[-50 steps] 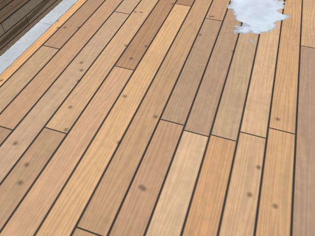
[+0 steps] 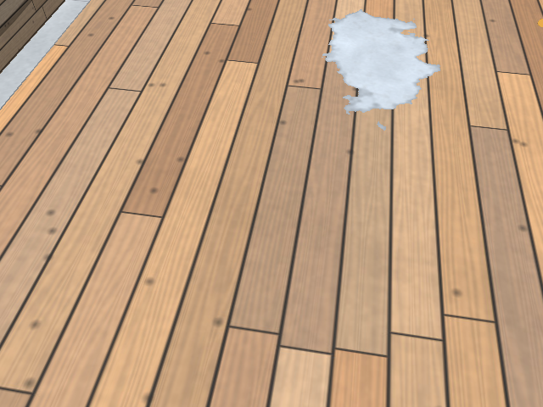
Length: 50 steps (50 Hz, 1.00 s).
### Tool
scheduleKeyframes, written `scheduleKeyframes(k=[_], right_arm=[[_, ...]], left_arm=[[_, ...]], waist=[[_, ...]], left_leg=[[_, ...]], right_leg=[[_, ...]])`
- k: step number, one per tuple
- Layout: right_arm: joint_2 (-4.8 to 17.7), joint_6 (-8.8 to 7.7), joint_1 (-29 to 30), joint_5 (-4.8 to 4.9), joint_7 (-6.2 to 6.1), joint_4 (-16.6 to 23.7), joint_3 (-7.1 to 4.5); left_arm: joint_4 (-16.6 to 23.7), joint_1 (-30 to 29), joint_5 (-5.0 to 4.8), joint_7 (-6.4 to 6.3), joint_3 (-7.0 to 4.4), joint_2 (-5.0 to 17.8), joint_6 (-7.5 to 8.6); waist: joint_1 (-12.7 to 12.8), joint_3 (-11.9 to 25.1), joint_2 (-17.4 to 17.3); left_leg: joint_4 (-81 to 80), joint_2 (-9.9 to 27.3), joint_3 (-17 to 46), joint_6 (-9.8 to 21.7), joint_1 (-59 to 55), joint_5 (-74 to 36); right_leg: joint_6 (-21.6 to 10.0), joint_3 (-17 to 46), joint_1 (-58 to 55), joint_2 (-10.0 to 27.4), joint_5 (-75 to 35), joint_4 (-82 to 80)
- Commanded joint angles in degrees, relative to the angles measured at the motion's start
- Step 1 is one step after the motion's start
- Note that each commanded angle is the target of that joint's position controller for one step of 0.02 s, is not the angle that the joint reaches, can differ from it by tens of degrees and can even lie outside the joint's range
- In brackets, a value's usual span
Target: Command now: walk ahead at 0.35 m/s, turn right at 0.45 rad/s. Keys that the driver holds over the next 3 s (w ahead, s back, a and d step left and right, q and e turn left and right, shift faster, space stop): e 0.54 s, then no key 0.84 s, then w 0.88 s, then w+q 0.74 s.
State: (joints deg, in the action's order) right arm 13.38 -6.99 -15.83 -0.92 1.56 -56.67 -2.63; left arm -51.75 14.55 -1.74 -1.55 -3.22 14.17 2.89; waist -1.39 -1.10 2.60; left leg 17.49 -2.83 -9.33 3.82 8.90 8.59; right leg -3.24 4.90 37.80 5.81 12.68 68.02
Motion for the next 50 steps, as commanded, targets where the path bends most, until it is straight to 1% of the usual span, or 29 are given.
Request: scheduleKeyframes(k=[1, 5, 8, 10, 11, 12, 13, 14, 15, 16, 17, 18, 19, 21, 23, 27, 30, 34, 37, 38, 39, 40, 41, 42, 43, 44, 45, 48, 50], right_arm=[[5.94, -1.03, 6.33, -0.72, -1.14, 3.87, -0.62], [9.64, 0.73, 4.35, 0.23, -3.42, 4.27, -1.07], [11.56, 2.53, 2.79, 1.72, -4.20, 4.08, -1.76], [12.25, 3.69, 3.75, 2.54, -4.49, 4.62, -2.32], [12.29, 4.23, 4.91, 2.89, -4.64, 5.23, -2.53], [11.13, 4.67, 4.72, 2.87, -4.61, 5.71, -2.31], [9.49, 4.60, 2.29, 1.02, -4.24, 6.94, -1.59], [3.35, 3.97, -3.09, -1.56, -3.31, 8.98, 0.38], [7.24, 3.22, -1.43, 0.14, -2.30, 8.70, -0.22], [8.69, 3.21, 3.26, 1.99, -2.13, 10.37, -0.78], [8.18, 3.63, 5.09, 1.73, -2.70, 10.39, -0.84], [8.56, 4.31, 6.08, 0.94, -3.48, 10.28, -1.17], [9.07, 5.07, 5.88, 0.65, -3.77, 10.66, -1.54], [7.61, 5.89, 4.83, 0.47, -4.04, 10.98, -1.44], [6.75, 6.19, 5.55, 0.50, -4.57, 11.46, -1.25], [6.91, 6.75, 8.75, 0.70, -5.02, 12.86, -1.42], [6.82, 6.55, 8.85, 0.82, -4.75, 12.97, -1.41], [6.71, 5.73, 8.22, 1.10, -3.99, 13.32, -1.30], [5.91, 4.94, 4.38, 1.11, -2.89, 12.41, -1.23], [7.04, 4.81, 3.23, 0.46, -2.55, 12.17, -1.51], [10.55, 4.79, 2.28, -1.01, -2.53, 12.74, -2.07], [13.34, 5.05, 4.04, -1.54, -2.59, 12.58, -2.68], [10.93, 4.72, 5.68, -1.97, -2.71, 14.02, -2.28], [10.56, 4.44, 6.25, -1.30, -2.97, 14.59, -2.33], [10.50, 4.38, 7.58, -0.37, -3.17, 14.87, -2.32], [9.32, 4.30, 8.42, 0.54, -3.20, 15.12, -1.94], [7.75, 4.43, 8.58, 0.79, -3.20, 14.92, -1.38], [6.38, 5.48, 7.52, 0.48, -2.85, 14.24, -0.93], [8.00, 5.98, 4.74, 0.50, -2.78, 13.51, -1.23]], left_arm=[[3.14, 4.31, 0.94, -0.12, -0.81, 1.62, -0.49], [6.81, -4.22, 1.44, 2.10, -0.02, -0.20, 0.19], [9.97, -7.25, 1.57, 3.40, -0.60, 1.56, -0.39], [11.45, -6.38, 1.63, 3.97, -1.41, 3.31, -0.58], [11.20, -3.25, 1.60, 4.17, -2.06, 4.36, -0.44], [9.91, 2.43, 1.68, 3.96, -3.42, 6.93, -0.07], [9.93, 6.75, 1.89, 2.75, -5.44, 13.38, -0.04], [11.88, 5.42, 2.92, 2.00, -5.81, 18.48, -0.22], [13.26, 6.68, 3.11, 2.48, -4.69, 13.95, -0.15], [14.56, 2.29, 2.74, 2.54, -4.01, 11.61, 0.02], [15.16, -1.58, 1.50, 2.19, -3.51, 9.79, -0.29], [15.87, -4.01, 0.96, 1.85, -3.01, 8.38, -0.76], [16.33, -5.17, 1.43, 1.61, -2.83, 8.08, -1.07], [17.13, -5.30, 2.32, 1.22, -3.02, 8.72, -1.21], [17.50, -3.89, 2.07, 0.58, -3.39, 9.65, -1.27], [18.85, -3.80, 1.65, -0.70, -3.52, 10.18, -2.45], [19.41, -4.15, 2.18, -1.03, -3.10, 9.46, -2.99], [19.37, -3.56, 2.71, -0.70, -2.43, 8.51, -3.41], [19.26, -4.28, 2.01, -0.59, -1.72, 7.75, -3.94], [18.64, -2.38, 1.72, -0.64, -1.52, 7.14, -4.00], [18.74, -1.04, 2.17, -0.60, -0.92, 5.06, -3.80], [20.65, -1.32, 1.74, -0.23, -1.34, 5.56, -3.14], [20.81, -4.50, 2.42, -0.23, -2.30, 9.17, -2.49], [20.36, -5.77, 1.83, -0.24, -3.18, 10.84, -2.48], [18.75, -4.16, 1.84, -0.41, -3.19, 9.46, -3.10], [17.91, -2.78, 2.25, -0.52, -2.90, 7.96, -3.79], [17.07, -1.56, 2.23, -0.48, -2.31, 5.69, -4.24], [17.23, -3.89, 1.69, -0.20, -0.56, 1.59, -4.21], [17.52, -5.79, 1.10, -0.09, -0.62, 2.23, -4.12]], waist=[[4.42, -3.05, -5.81], [1.11, -0.60, -5.09], [-0.01, 1.09, -5.96], [1.06, 2.18, -6.92], [2.92, 3.63, -6.63], [5.47, 6.63, -4.12], [6.45, 10.53, 5.09], [0.42, 16.68, 15.74], [4.24, 25.59, 8.85], [3.89, 19.94, 4.47], [2.44, 14.33, -0.84], [1.41, 11.21, -2.24], [-0.01, 10.03, -0.66], [-0.79, 9.79, 1.68], [-0.16, 10.55, 2.25], [1.25, 10.00, 3.75], [2.02, 9.04, 5.33], [2.96, 8.75, 6.17], [0.63, 8.06, 5.51], [0.49, 7.50, 3.89], [1.54, 7.14, -4.36], [4.01, 3.93, -17.57], [1.20, 4.04, -16.54], [0.64, 4.03, -13.08], [1.63, 4.05, -10.04], [1.98, 3.76, -9.54], [2.48, 3.81, -8.95], [1.03, 4.37, -11.64], [-0.72, 4.96, -13.39]], left_leg=[[-9.78, 16.03, 4.65, 7.99, 8.42, -22.68], [-5.31, 15.47, -0.44, 6.80, 3.24, -27.36], [-0.30, 18.48, 0.42, 6.05, -4.33, -28.50], [5.53, 19.57, 0.59, 4.57, -7.24, -32.39], [11.31, 18.73, -0.16, 3.28, -7.45, -34.90], [21.40, 15.50, -1.56, 1.04, -5.87, -32.91], [37.95, 10.87, -2.66, -3.05, 5.09, -16.23], [58.01, -0.17, 1.54, -6.83, 25.81, 31.18], [64.38, 0.10, 14.03, -5.48, 27.98, 30.79], [64.22, 1.97, 14.63, -4.29, 31.48, 24.98], [60.11, 4.23, 14.19, -4.33, 32.14, 19.91], [55.68, 5.71, 14.27, -4.54, 30.23, 17.08], [52.85, 5.86, 14.07, -4.58, 26.42, 15.16], [47.83, 4.27, 13.11, -5.23, 23.43, 12.88], [42.88, 3.35, 13.63, -6.23, 23.88, 12.08], [36.00, 2.75, 15.31, -7.41, 24.57, 9.36], [32.27, 3.13, 14.67, -7.49, 22.26, 8.69], [26.36, 3.03, 13.06, -6.45, 16.70, 11.58], [11.80, 2.19, 10.47, -3.98, 7.59, 5.36], [7.15, 4.15, 11.50, -2.55, 2.96, 1.00], [3.20, 13.65, 20.83, 0.75, -1.15, -3.84], [0.51, 21.89, 31.04, 8.79, 1.54, -12.74], [-1.21, 25.34, 34.79, 12.96, 4.85, -12.57], [-0.57, 23.32, 32.62, 12.42, 3.70, -12.46], [0.66, 20.55, 28.79, 10.46, 2.74, -13.36], [1.51, 19.20, 26.46, 9.27, 1.81, -15.53], [2.12, 17.47, 23.72, 8.55, 1.82, -18.21], [3.89, 12.69, 17.51, 6.74, 0.84, -20.24], [5.22, 13.46, 18.80, 7.54, -0.97, -20.95]], right_leg=[[1.62, 1.02, -1.65, 1.63, -7.26, -5.67], [2.35, -5.05, -5.00, 0.11, -16.40, -23.19], [1.53, -6.45, -4.78, -1.03, -11.64, -28.75], [-0.32, -8.00, -6.66, -2.86, -5.45, -31.41], [-1.63, -9.25, -10.64, -4.72, -5.25, -34.99], [-3.53, -9.71, -18.86, -7.44, -10.56, -40.43], [-7.14, 1.78, -31.53, -0.22, -34.93, -41.27], [-19.27, 25.87, -47.56, 14.20, -54.23, -39.25], [-21.61, 31.45, -48.46, 15.62, -41.83, -44.08], [-18.53, 25.63, -43.91, 12.97, -32.84, -45.69], [-14.73, 20.15, -37.27, 9.93, -25.25, -46.82], [-12.56, 17.28, -30.85, 7.82, -20.74, -48.05], [-11.69, 15.48, -25.55, 5.87, -18.70, -49.17], [-11.19, 13.58, -22.26, 3.53, -20.24, -49.73], [-11.21, 14.19, -23.37, 3.31, -19.87, -49.42], [-9.94, 17.87, -23.19, 2.68, -3.81, -50.28], [-9.29, 18.38, -21.79, 2.45, 1.36, -50.36], [-9.45, 19.82, -22.09, 2.92, -1.75, -48.81], [-7.44, 19.18, -21.15, 1.18, -4.46, -45.89], [-5.14, 17.51, -18.83, -0.90, -2.25, -44.08], [-1.68, 12.39, -13.59, -5.78, 5.31, -35.56], [1.13, 2.87, -7.66, -13.06, 15.61, -29.83], [3.26, 3.28, -8.03, -10.59, 19.69, -20.36], [4.12, 3.73, -7.02, -10.61, 18.51, -13.63], [5.30, 3.71, -6.62, -10.23, 16.78, -9.73], [6.30, 3.94, -6.08, -9.52, 14.82, -7.60], [6.99, 3.58, -7.44, -8.94, 13.52, -7.66], [7.91, -2.06, -13.94, -6.76, 11.33, -21.54], [7.89, -3.68, -17.45, -6.85, 11.66, -29.73]])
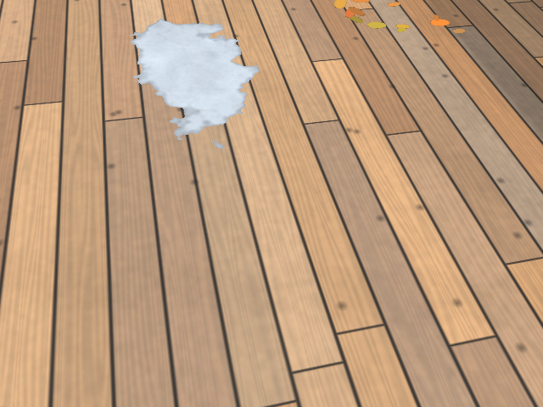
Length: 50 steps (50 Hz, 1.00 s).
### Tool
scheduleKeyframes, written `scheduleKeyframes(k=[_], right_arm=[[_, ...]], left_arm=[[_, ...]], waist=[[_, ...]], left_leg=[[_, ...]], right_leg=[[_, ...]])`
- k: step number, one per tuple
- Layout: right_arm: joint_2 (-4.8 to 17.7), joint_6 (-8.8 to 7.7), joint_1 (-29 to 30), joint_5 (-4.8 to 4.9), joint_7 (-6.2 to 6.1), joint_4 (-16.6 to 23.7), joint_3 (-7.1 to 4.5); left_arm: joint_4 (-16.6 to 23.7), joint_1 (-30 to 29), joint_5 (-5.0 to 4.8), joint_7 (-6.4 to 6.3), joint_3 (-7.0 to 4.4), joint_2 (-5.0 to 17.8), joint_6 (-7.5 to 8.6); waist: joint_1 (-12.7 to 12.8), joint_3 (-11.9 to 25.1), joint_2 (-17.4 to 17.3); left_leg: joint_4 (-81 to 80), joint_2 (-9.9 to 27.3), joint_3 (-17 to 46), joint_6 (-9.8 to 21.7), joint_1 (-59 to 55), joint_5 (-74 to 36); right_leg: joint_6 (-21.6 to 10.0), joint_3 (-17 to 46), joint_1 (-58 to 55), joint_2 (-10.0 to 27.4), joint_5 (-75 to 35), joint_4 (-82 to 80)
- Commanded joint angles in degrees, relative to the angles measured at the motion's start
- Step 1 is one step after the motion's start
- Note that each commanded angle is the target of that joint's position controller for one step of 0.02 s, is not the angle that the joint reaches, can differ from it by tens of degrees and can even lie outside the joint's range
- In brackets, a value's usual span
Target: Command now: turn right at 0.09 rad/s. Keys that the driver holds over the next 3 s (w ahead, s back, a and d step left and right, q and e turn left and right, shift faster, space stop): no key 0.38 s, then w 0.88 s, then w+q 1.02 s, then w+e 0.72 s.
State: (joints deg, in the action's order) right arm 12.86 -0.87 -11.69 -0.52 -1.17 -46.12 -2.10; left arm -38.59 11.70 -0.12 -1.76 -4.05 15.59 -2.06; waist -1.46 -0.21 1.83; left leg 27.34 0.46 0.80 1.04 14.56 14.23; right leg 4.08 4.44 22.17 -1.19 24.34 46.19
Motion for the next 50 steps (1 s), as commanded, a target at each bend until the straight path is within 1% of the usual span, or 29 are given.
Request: scheduleKeyframes(k=[1, 3, 4, 5, 6, 7, 8, 11, 19, 20, 21, 23, 24, 25, 26, 27, 29, 30, 31, 32, 33, 34, 35, 37, 38, 40, 43, 47, 50], right_arm=[[9.13, 0.01, 0.54, 0.45, -0.02, 2.89, -1.81], [8.91, -0.20, -0.42, 1.44, 0.05, 2.29, -1.57], [8.23, -0.86, -1.39, 0.98, 0.29, 2.08, -1.17], [7.62, -1.86, -2.64, -0.36, 1.04, 2.45, -0.92], [6.33, -2.45, -2.94, -0.45, 1.42, 1.94, -0.71], [7.30, -2.45, 0.49, -0.41, 1.43, 1.71, -0.76], [6.65, -2.15, 2.35, -0.24, 1.33, 1.92, -0.71], [6.13, -0.91, 1.97, -0.20, 0.66, 1.35, -0.70], [5.65, -0.54, 1.03, 0.10, 0.02, -1.80, -0.90], [5.33, -0.43, -0.11, 0.14, -0.03, -2.74, -0.88], [5.81, -0.36, -0.57, 0.58, -0.11, -3.33, -1.15], [5.57, -1.08, 0.98, 1.25, -0.13, -2.57, -1.26], [4.61, -1.97, 1.97, 1.67, 0.10, -1.87, -1.14], [4.28, -2.90, 2.52, 2.03, 0.40, -1.37, -1.15], [4.65, -3.72, 2.13, 2.34, 0.76, -1.31, -1.36], [4.60, -4.44, 0.63, 2.65, 1.20, -1.75, -1.42], [4.68, -5.36, -8.66, 2.37, 1.92, -6.01, -1.87], [7.43, -5.47, -14.96, 1.45, 1.99, -8.33, -2.71], [14.81, -5.79, -19.89, 1.21, 2.46, -8.88, -4.35], [13.57, -6.27, -18.12, 0.00, 2.81, -7.64, -3.62], [10.05, -6.45, -14.38, 0.24, 2.48, -6.37, -2.60], [8.52, -6.36, -12.31, 0.70, 2.33, -5.40, -2.12], [8.80, -6.10, -10.95, 0.98, 2.32, -4.95, -2.01], [6.08, -5.48, -12.38, 0.68, 2.28, -5.48, -0.93], [5.87, -5.23, -14.00, 0.60, 2.15, -6.00, -0.76], [6.66, -4.69, -15.60, 0.64, 1.61, -6.44, -0.70], [8.63, -4.09, -16.07, 0.61, 0.77, -6.30, -0.81], [9.76, -3.92, -17.76, 1.32, 0.61, -7.00, -1.06], [10.74, -3.50, -16.97, 1.68, 0.56, -7.20, -1.63]], left_arm=[[3.81, -2.09, -0.78, 0.11, -0.06, 1.58, 0.83], [2.37, -0.27, -0.36, 0.04, -0.28, 2.63, 0.92], [2.66, 0.37, 0.28, -0.28, -0.52, 4.42, 0.90], [2.69, 1.39, 0.74, -0.69, -1.26, 8.00, 0.75], [1.30, 1.37, 0.58, -0.22, -1.38, 7.06, 0.71], [1.74, 0.84, 0.78, 0.36, -0.86, 4.26, 0.91], [1.36, 0.47, 1.27, 0.51, -0.37, 2.88, 1.16], [1.11, 0.24, 1.13, 0.45, -0.15, 3.07, 2.17], [-0.39, 1.70, 0.85, 0.02, 0.40, 2.28, 3.00], [-1.22, 3.14, 0.77, -0.03, 0.35, 2.23, 2.91], [-1.64, 4.29, 0.37, -0.10, -0.13, 3.52, 2.68], [-1.74, 6.24, -0.17, -0.09, -0.61, 5.45, 2.85], [-2.25, 7.91, -0.44, -0.02, -0.81, 6.42, 3.37], [-2.78, 8.08, -0.83, 0.02, -1.08, 7.42, 3.98], [-2.86, 7.07, -1.06, 0.02, -1.02, 7.32, 4.55], [-2.53, 4.96, -1.19, 0.12, -0.76, 6.68, 4.91], [-1.16, -1.10, -1.51, 0.44, -0.10, 4.69, 4.72], [-0.20, -2.89, -1.02, 0.49, 0.71, 1.56, 4.97], [2.67, -4.22, -1.70, 0.14, 0.98, -0.20, 5.78], [3.08, -4.54, -2.75, -0.11, 0.08, 3.33, 6.75], [1.91, -2.27, -3.10, 0.36, -0.17, 4.09, 7.38], [0.27, -0.52, -2.43, 0.82, -0.09, 3.60, 7.65], [-0.11, -0.91, -1.65, 1.02, -0.24, 3.28, 7.84], [-0.21, -2.39, -0.79, 1.78, -0.46, 2.82, 7.69], [-0.20, -2.88, -0.72, 2.15, -0.31, 2.02, 7.50], [0.82, -6.05, -0.74, 2.50, 0.16, 0.73, 7.19], [2.81, -12.52, -1.10, 3.14, 1.14, -0.81, 7.41], [4.55, -17.79, -1.70, 4.23, 1.28, 0.63, 7.71], [5.31, -18.26, -1.59, 4.90, 0.88, 2.60, 8.20]], waist=[[-0.24, 4.06, -12.43], [0.77, 3.19, -10.97], [0.66, 4.46, -8.94], [-1.18, 6.43, -2.60], [-1.54, 7.10, 3.15], [0.68, 5.07, 1.50], [0.79, 3.58, 1.12], [0.24, 0.18, 2.04], [0.29, -0.75, -0.44], [0.43, 0.52, -0.26], [0.97, -0.39, 0.46], [2.22, -4.83, 4.46], [2.68, -6.05, 7.63], [2.57, -7.65, 9.38], [1.82, -8.43, 9.57], [0.42, -8.27, 9.57], [-4.53, -5.45, 6.36], [-6.14, -3.04, -1.03], [-6.25, -2.55, -17.73], [-5.47, -4.64, -16.55], [-2.91, -6.83, -10.97], [-1.87, -6.10, -7.81], [-1.33, -5.81, -6.02], [-1.62, -4.33, -6.75], [-1.89, -3.65, -7.27], [-2.56, -3.67, -6.69], [-3.97, -5.09, -6.87], [-4.59, -7.95, -7.81], [-2.40, -7.46, -8.04]], left_leg=[[-3.91, 10.39, 9.35, 10.36, -6.94, -26.11], [-3.10, 9.54, 9.74, 8.06, -4.77, -23.33], [-3.05, 9.09, 9.92, 5.51, -2.09, -18.95], [-0.98, 5.96, 6.76, 3.05, 1.58, -13.85], [-1.47, 2.18, 2.04, 0.61, 0.30, -7.10], [0.04, 1.41, 0.76, -0.91, -0.63, -4.37], [0.46, 1.31, 0.37, -1.23, -0.50, -3.90], [1.05, 1.40, 0.56, -0.84, -0.52, -4.51], [1.21, 1.35, 0.68, -1.38, -1.16, -3.93], [1.68, 0.41, -0.40, -1.29, -1.29, 1.53], [3.74, -1.25, -2.13, -0.83, 0.83, 9.82], [9.09, -2.32, -3.86, 0.18, 7.79, 18.03], [13.92, -2.79, -4.76, 0.64, 10.40, 15.94], [17.36, -1.81, -3.66, 1.71, 11.30, 13.21], [17.97, -0.34, -2.05, 3.15, 11.52, 12.83], [14.81, 0.32, -1.73, 4.60, 9.51, 13.45], [2.13, -0.77, -2.24, 5.70, -7.57, 6.14], [-2.93, 4.74, 7.10, 6.37, -14.84, 7.42], [-14.91, 17.29, 31.97, 13.15, -20.08, 18.41], [-19.04, 22.89, 43.44, 17.59, -18.75, 19.26], [-17.59, 21.90, 38.27, 16.46, -18.78, 17.63], [-17.22, 18.86, 31.23, 14.03, -18.88, 15.61], [-17.88, 17.24, 26.61, 12.11, -18.85, 11.60], [-18.91, 13.41, 17.77, 9.73, -18.05, -0.60], [-18.87, 12.38, 14.53, 9.59, -18.51, -6.87], [-18.88, 11.19, 10.02, 9.48, -18.39, -15.01], [-20.10, 10.16, 6.11, 8.97, -14.36, -15.67], [-20.77, 12.42, 5.35, 9.43, -13.51, -13.91], [-17.10, 14.59, 4.76, 8.21, -18.06, -22.90]], right_leg=[[0.20, -3.82, -3.85, -0.01, -3.36, -13.29], [-1.70, -3.37, -10.88, 0.21, -16.11, -25.91], [-3.00, -0.01, -15.91, 2.94, -21.87, -25.85], [-4.83, 2.87, -20.79, 6.87, -33.99, -20.17], [-6.73, 1.87, -17.51, 5.78, -27.14, -18.03], [-6.83, 2.00, -13.94, 4.73, -21.43, -19.18], [-6.40, 2.21, -11.65, 4.67, -18.45, -20.15], [-5.62, 1.77, -7.59, 3.96, -16.05, -20.56], [-5.48, 1.59, -6.12, 3.25, -13.07, -20.29], [-5.86, 1.24, -6.75, 2.73, -6.92, -20.74], [-7.11, 1.86, -6.40, 2.53, 3.41, -21.53], [-11.06, 9.59, -4.19, 7.13, 21.47, -27.39], [-13.70, 16.35, -4.84, 11.33, 26.18, -31.56], [-16.09, 22.26, -3.92, 14.97, 27.01, -33.94], [-17.10, 24.37, -3.11, 16.57, 24.85, -34.47], [-16.54, 22.73, -2.87, 16.26, 20.93, -33.62], [-11.97, 12.42, 3.72, 9.89, 11.58, -27.22], [-8.58, 4.86, 8.30, 4.75, 4.20, -13.92], [-4.71, -4.12, 19.11, -2.50, 3.10, 4.55], [-5.39, 1.27, 25.49, -0.92, 8.66, 15.07], [-6.70, 3.04, 28.65, 2.15, 3.89, 19.87], [-7.69, 1.86, 28.63, 4.07, -1.71, 20.26], [-8.10, 0.98, 28.72, 5.60, -6.41, 18.34], [-7.55, -1.19, 24.98, 6.77, -12.67, 14.41], [-6.94, -2.53, 24.32, 6.52, -14.55, 12.55], [-5.64, -4.28, 23.85, 6.06, -17.53, 6.80], [-4.42, -5.87, 19.13, 4.82, -23.98, -4.72], [-4.99, -6.23, 15.07, 3.76, -26.64, -12.02], [-7.71, -6.01, 12.52, 2.96, -22.99, -15.44]])
Over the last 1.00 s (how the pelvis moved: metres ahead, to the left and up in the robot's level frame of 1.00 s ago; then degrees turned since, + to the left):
0.19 -0.01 0.00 -23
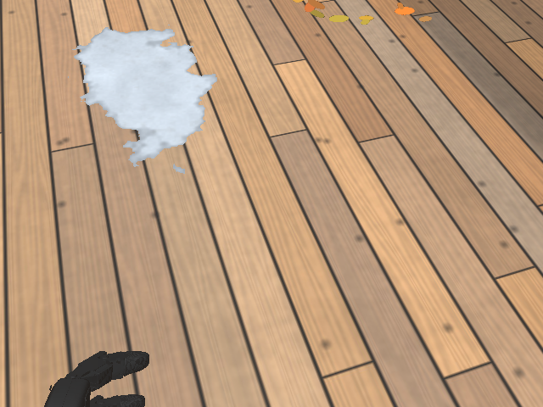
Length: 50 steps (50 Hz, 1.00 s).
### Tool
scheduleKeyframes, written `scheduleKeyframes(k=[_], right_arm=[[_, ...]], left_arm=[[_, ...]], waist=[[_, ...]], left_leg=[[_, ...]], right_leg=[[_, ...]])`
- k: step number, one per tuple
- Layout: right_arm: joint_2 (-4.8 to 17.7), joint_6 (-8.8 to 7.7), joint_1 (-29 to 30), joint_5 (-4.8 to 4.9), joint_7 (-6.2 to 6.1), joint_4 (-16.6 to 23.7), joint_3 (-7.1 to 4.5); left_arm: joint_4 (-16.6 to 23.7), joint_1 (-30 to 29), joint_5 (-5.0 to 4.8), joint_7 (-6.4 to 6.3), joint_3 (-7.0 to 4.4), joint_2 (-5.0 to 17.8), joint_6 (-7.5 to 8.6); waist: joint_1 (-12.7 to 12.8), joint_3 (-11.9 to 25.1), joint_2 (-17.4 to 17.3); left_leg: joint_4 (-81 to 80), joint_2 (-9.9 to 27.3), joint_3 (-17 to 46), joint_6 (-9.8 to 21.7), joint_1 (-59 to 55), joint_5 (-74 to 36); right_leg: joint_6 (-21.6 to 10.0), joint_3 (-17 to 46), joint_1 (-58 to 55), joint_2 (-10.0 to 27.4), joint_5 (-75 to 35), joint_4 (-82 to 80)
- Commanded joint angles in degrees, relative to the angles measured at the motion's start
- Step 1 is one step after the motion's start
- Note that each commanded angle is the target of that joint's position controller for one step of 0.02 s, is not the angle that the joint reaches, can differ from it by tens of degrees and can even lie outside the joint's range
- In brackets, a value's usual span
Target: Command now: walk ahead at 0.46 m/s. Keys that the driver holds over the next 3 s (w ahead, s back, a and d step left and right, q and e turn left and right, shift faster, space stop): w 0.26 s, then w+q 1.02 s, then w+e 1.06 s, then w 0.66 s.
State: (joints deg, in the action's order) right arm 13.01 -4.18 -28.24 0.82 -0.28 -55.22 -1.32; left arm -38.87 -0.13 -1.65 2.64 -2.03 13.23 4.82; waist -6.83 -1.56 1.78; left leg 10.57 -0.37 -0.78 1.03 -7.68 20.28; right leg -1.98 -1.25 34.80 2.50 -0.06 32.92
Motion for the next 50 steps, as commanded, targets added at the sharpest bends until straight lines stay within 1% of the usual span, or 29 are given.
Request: scheduleKeyframes(k=[1, 2, 3, 4, 5, 6, 7, 8, 9, 10, 13, 16, 20, 25, 27, 29, 30, 31, 32, 33, 34, 35, 36, 37, 38, 40, 42, 47, 50], right_arm=[[11.44, -0.05, 0.33, 0.21, -0.35, 2.15, -2.71], [12.23, 0.26, 1.20, 0.07, -0.36, 2.40, -3.00], [11.71, 0.63, 1.95, -0.27, -0.45, 2.88, -2.82], [9.75, 0.62, 2.20, -1.29, -0.58, 4.59, -1.99], [0.22, -0.59, -6.62, -0.77, 0.08, 5.20, 0.60], [7.15, -2.05, -2.22, 1.02, 0.48, 4.67, -1.04], [10.51, -2.72, 5.10, 2.37, 0.59, 7.27, -2.14], [10.03, -3.03, 8.48, 1.88, 0.21, 8.10, -2.03], [9.28, -2.81, 9.53, 0.84, -0.06, 8.17, -2.30], [8.32, -2.11, 7.83, 0.44, -0.05, 7.89, -2.42], [6.05, -0.23, 7.30, 0.10, -0.25, 8.05, -2.25], [6.26, 0.33, 13.14, -0.20, -0.26, 10.12, -2.27], [5.42, -0.35, 20.49, 0.11, 0.77, 12.30, -1.75], [4.88, -0.51, 28.69, 0.51, 2.51, 16.84, -1.16], [5.14, -0.52, 30.10, 0.49, 3.46, 18.67, -1.18], [6.53, -0.42, 28.23, 0.38, 4.08, 19.71, -1.81], [8.02, -0.23, 24.34, 0.30, 4.09, 19.38, -2.64], [10.33, -0.10, 15.94, 0.44, 3.86, 17.55, -4.15], [14.75, 0.25, 5.72, 0.50, 2.94, 15.42, -6.18], [21.31, 0.37, 3.15, 0.44, 2.33, 15.34, -7.56], [16.97, 0.07, 1.75, 0.25, 2.21, 16.46, -6.24], [14.05, -0.11, 3.46, -0.38, 2.08, 16.22, -5.38], [12.60, -0.21, 7.12, -0.18, 1.92, 16.94, -5.00], [11.31, -0.16, 11.04, -0.25, 1.92, 17.95, -4.62], [9.74, -0.17, 13.47, -0.73, 1.85, 19.00, -4.02], [9.97, -0.27, 14.55, -0.55, 1.62, 19.71, -4.14], [11.26, -0.40, 13.40, -0.14, 0.91, 19.44, -4.54], [12.47, 0.48, 9.28, 0.35, -0.44, 18.21, -4.96], [12.72, 0.84, 6.81, 0.67, -0.53, 17.20, -5.09]], left_arm=[[5.16, -4.32, 0.11, 0.45, -1.67, 6.25, 1.39], [3.80, 0.90, 0.29, 0.14, -2.55, 7.95, 1.31], [0.69, 11.02, 0.20, -0.46, -3.87, 10.25, 1.04], [-1.82, 22.67, 0.84, -1.37, -4.91, 13.97, 0.63], [-3.34, 25.31, 1.58, -0.80, -5.30, 17.94, 0.69], [-3.55, 24.36, 1.24, -0.85, -3.86, 11.70, 0.70], [-3.43, 19.16, 0.96, -1.07, -3.05, 9.64, 0.76], [-2.96, 14.74, 1.04, -1.02, -2.63, 8.67, 0.86], [-2.79, 12.00, 1.55, -0.73, -2.31, 7.40, 1.09], [-3.01, 10.63, 2.19, -0.60, -2.02, 6.34, 1.44], [-5.03, 11.12, 1.57, -0.45, -2.10, 6.59, 2.46], [-7.03, 13.44, 2.08, -1.37, -2.58, 8.51, 2.57], [-8.67, 15.79, 1.96, -2.13, -2.60, 10.03, 2.22], [-11.47, 20.26, 1.39, -2.48, -2.70, 10.97, 0.92], [-11.91, 20.51, 1.20, -2.67, -2.88, 11.47, -0.03], [-11.30, 18.87, 1.10, -3.13, -3.25, 13.06, -0.95], [-10.87, 18.21, 1.16, -3.48, -3.47, 13.93, -1.46], [-10.39, 17.32, 1.26, -3.91, -3.41, 13.97, -2.09], [-9.06, 17.63, 1.75, -4.43, -2.85, 13.09, -1.95], [-6.29, 23.10, 3.24, -3.37, -0.14, 4.87, -0.16], [-6.24, 20.06, 2.03, -2.33, -0.46, 8.22, 2.45], [-4.29, 14.44, -0.10, -1.67, -1.41, 11.31, 3.80], [-3.32, 11.90, -0.05, -1.78, -0.99, 10.59, 4.41], [-3.37, 11.02, 1.05, -2.23, -1.21, 10.26, 4.36], [-3.37, 11.67, 1.70, -2.49, -1.71, 10.78, 3.64], [-2.91, 13.19, 2.35, -2.53, -1.78, 9.62, 2.11], [-2.02, 11.73, 2.76, -2.81, -1.52, 8.29, 1.17], [1.11, 0.65, 2.28, -2.47, -0.66, 6.25, 1.41], [2.64, -3.05, 1.49, -1.89, -1.02, 7.50, 2.00]], waist=[[4.73, -3.86, -8.73], [8.02, 0.25, -9.46], [13.01, 6.54, -8.94], [16.99, 15.38, -3.20], [11.36, 25.74, 14.73], [13.67, 22.50, 10.34], [12.54, 11.52, 7.52], [10.54, 7.16, 1.46], [8.49, 4.41, -0.41], [6.23, 4.23, 1.24], [4.37, 2.07, 1.56], [5.60, -0.87, 0.71], [8.60, -1.84, 0.04], [11.86, -3.77, -0.62], [11.67, -3.72, -0.15], [9.64, -1.26, 1.64], [7.34, 1.91, 2.96], [2.69, 6.51, 2.56], [-1.61, 12.30, -0.94], [2.89, 18.68, -15.84], [0.62, 25.90, -12.84], [-0.28, 18.41, -9.85], [1.64, 12.64, -4.55], [4.14, 8.53, -0.79], [6.32, 6.96, -1.51], [8.18, 5.72, -3.07], [8.32, 4.25, -3.55], [4.19, 2.16, -6.17], [2.85, 1.81, -7.22]], left_leg=[[3.24, 15.40, 5.64, 7.60, 3.12, -38.91], [10.04, 14.49, 4.27, 6.84, 3.07, -50.20], [21.40, 11.99, 2.28, 5.37, 6.93, -55.44], [39.76, 9.14, 1.05, 3.60, 20.99, -38.92], [60.10, -2.51, 3.36, 0.43, 41.15, 8.07], [66.89, -0.64, 10.00, 1.37, 47.63, 10.89], [67.47, 2.37, 7.74, 2.11, 51.60, 5.91], [64.95, 5.31, 6.34, 2.19, 49.22, 0.25], [61.79, 7.06, 5.85, 1.87, 46.57, -3.05], [59.89, 8.67, 6.48, 1.76, 42.82, -5.16], [55.11, 9.73, 5.46, 0.46, 41.24, -6.70], [47.57, 10.27, 5.56, -0.99, 47.20, -14.96], [33.40, 7.76, 4.01, -0.28, 45.98, -27.06], [25.19, 6.03, 2.63, 1.33, 50.18, -25.85], [23.88, 5.22, 1.22, 2.49, 51.08, -20.63], [23.48, 2.42, -2.25, 4.26, 45.75, -14.23], [23.78, 0.08, -4.22, 5.41, 39.67, -11.60], [21.30, -2.66, -5.47, 7.12, 28.48, -13.09], [20.51, 0.89, 2.46, 10.18, 10.48, -15.25], [17.28, 15.96, 33.61, 20.64, -12.00, -7.94], [8.37, 20.54, 50.20, 23.81, -18.09, -4.78], [7.79, 18.20, 40.91, 20.06, -13.76, -7.68], [7.76, 15.64, 32.72, 17.97, -4.91, -12.94], [6.81, 13.47, 27.31, 16.58, 3.89, -18.91], [5.28, 11.70, 23.91, 15.93, 9.78, -23.31], [3.01, 10.13, 21.62, 16.55, 15.81, -27.01], [1.98, 8.80, 18.27, 16.50, 19.86, -29.05], [3.11, 4.72, 14.82, 12.08, 23.15, -20.66], [5.25, 6.28, 18.75, 11.16, 20.72, -16.55]], right_leg=[[-2.72, -1.15, -4.38, -2.08, 2.94, -2.53], [-4.14, -2.59, -12.09, -3.99, 3.74, -2.80], [-6.01, -3.14, -25.49, -4.90, 2.95, -3.13], [-9.58, 9.18, -45.14, 5.82, 5.08, -1.10], [-18.94, 39.65, -62.25, 20.26, 21.49, -9.72], [-17.28, 45.98, -58.23, 19.30, 28.80, -17.21], [-14.20, 36.20, -49.30, 17.34, 25.18, -18.02], [-12.87, 28.64, -40.14, 15.20, 17.09, -19.15], [-12.13, 23.01, -33.07, 12.67, 10.45, -20.52], [-11.72, 19.25, -28.86, 10.84, 7.59, -22.14], [-12.86, 13.61, -22.77, 9.47, 3.84, -25.93], [-12.57, 8.75, -23.31, 9.45, 1.21, -27.85], [-9.58, 1.53, -25.64, 7.97, -1.70, -28.05], [-8.39, -1.80, -37.03, 11.43, -3.24, -25.59], [-7.45, -2.72, -41.40, 12.82, -8.16, -22.42], [-5.98, -4.63, -43.07, 12.98, -25.01, -15.98], [-5.17, -5.80, -43.05, 12.53, -35.77, -9.62], [-3.66, -7.87, -40.19, 10.79, -41.11, 1.56], [-1.43, -8.48, -27.80, 8.56, -30.77, 17.50], [2.53, -6.60, -0.64, -2.75, 15.19, 39.75], [2.01, 6.02, 7.98, -5.70, 32.19, 48.27], [0.64, 8.04, 12.67, -2.18, 27.88, 48.56], [0.06, 7.24, 11.65, 0.38, 23.08, 44.09], [0.45, 6.56, 8.61, 2.26, 20.40, 38.67], [0.85, 6.69, 4.40, 3.69, 18.79, 35.40], [2.58, 6.00, 1.10, 3.90, 17.37, 31.31], [4.47, 4.90, 0.88, 3.32, 13.92, 25.80], [5.57, 4.02, -3.35, -0.67, -3.71, 3.96], [4.96, 5.04, -5.52, -2.17, -5.05, -1.44]])
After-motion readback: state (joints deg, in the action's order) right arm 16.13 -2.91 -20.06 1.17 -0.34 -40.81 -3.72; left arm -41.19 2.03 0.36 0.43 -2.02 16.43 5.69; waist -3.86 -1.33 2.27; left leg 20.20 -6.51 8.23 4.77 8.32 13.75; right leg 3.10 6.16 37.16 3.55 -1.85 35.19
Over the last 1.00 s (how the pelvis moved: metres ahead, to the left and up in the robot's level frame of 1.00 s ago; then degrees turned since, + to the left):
0.17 -0.02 -0.01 0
